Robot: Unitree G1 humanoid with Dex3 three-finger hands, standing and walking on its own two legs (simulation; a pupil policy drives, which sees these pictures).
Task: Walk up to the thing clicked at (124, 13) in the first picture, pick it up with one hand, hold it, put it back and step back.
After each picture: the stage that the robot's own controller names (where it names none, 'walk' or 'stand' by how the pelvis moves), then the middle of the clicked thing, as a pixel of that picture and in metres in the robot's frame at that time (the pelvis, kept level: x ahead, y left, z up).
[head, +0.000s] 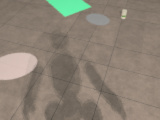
stand; (123, 14) +2.02 -0.58 -0.72
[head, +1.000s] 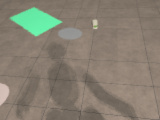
walk; (95, 24) +1.94 -0.05 -0.69
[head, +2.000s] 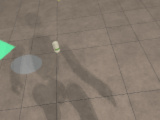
walk; (56, 46) +1.33 +0.38 -0.72
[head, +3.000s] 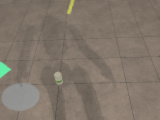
walk; (58, 78) +0.88 +0.30 -0.71
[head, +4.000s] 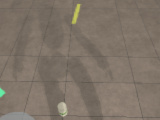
walk; (62, 109) +0.56 +0.19 -0.69
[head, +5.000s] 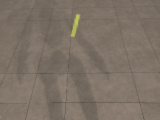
stand; out of the picture +0.38 +0.18 -0.70
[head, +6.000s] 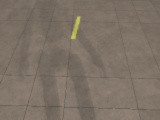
stand; out of the picture +0.35 +0.18 -0.72
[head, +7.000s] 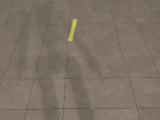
stand; out of the picture +0.36 +0.18 -0.73
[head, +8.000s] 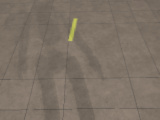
stand; out of the picture +0.35 +0.19 -0.73
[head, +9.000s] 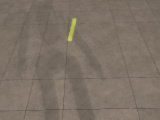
stand; out of the picture +0.34 +0.19 -0.73
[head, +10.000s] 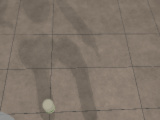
go down; (48, 106) +0.38 +0.19 -0.57
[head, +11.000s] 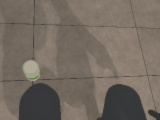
go down; (32, 71) +0.42 +0.23 -0.31
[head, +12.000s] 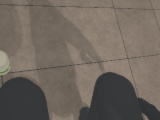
close in; out of the picture +0.41 +0.25 -0.25
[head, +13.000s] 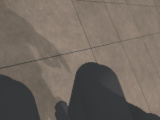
close; out of the picture +0.40 +0.27 -0.21
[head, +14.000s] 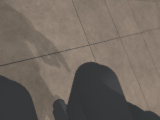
close; out of the picture +0.40 +0.28 -0.22
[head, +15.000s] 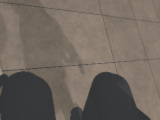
lift; out of the picture +0.33 +0.26 -0.18
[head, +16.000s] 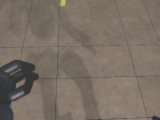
close; out of the picture +0.31 +0.10 -0.60
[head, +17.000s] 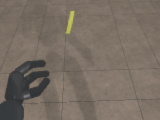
close; out of the picture +0.27 +0.10 -0.70
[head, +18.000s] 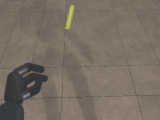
stand; out of the picture +0.27 +0.10 -0.70
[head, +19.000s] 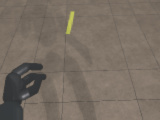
stand; out of the picture +0.26 +0.09 -0.71
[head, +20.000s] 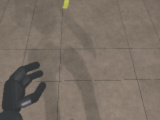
stand; out of the picture +0.27 +0.09 -0.63
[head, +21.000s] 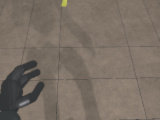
stand; out of the picture +0.27 +0.09 -0.63
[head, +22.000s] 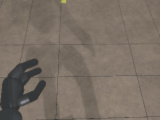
stand; out of the picture +0.28 +0.09 -0.62
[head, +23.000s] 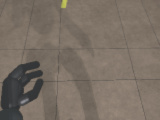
crouch; out of the picture +0.27 +0.09 -0.63
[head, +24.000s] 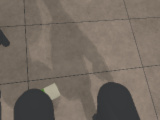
lower; (46, 94) +0.33 +0.13 -0.36
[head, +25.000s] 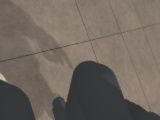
lower; out of the picture +0.32 +0.16 -0.25
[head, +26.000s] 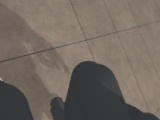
lower; out of the picture +0.33 +0.17 -0.24
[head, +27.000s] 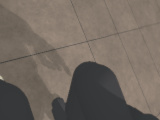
lower; out of the picture +0.33 +0.18 -0.24
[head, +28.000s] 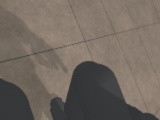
lower; out of the picture +0.34 +0.18 -0.24
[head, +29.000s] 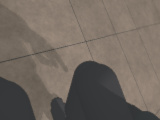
open; out of the picture +0.34 +0.18 -0.24
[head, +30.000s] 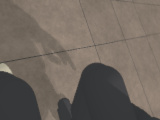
stand; out of the picture +0.34 +0.18 -0.25
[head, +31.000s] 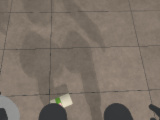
walk; (61, 102) +0.34 +0.12 -0.51
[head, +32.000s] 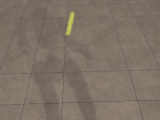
stand; out of the picture +0.30 +0.10 -0.69
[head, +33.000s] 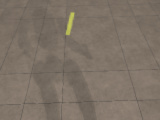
stand; out of the picture +0.31 +0.11 -0.69
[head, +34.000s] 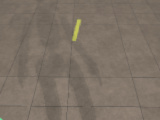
stand; out of the picture +0.32 +0.09 -0.74
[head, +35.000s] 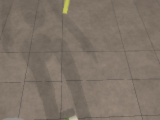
walk; out of the picture +0.37 +0.06 -0.73
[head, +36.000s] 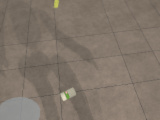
walk; (68, 94) +0.62 +0.15 -0.71
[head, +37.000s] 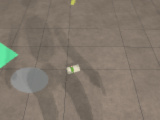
stand; (73, 69) +0.96 +0.10 -0.72
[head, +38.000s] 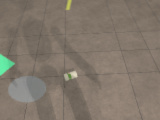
stand; (70, 75) +0.92 +0.13 -0.74
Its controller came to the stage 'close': yes
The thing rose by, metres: 0.23
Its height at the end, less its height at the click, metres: -0.02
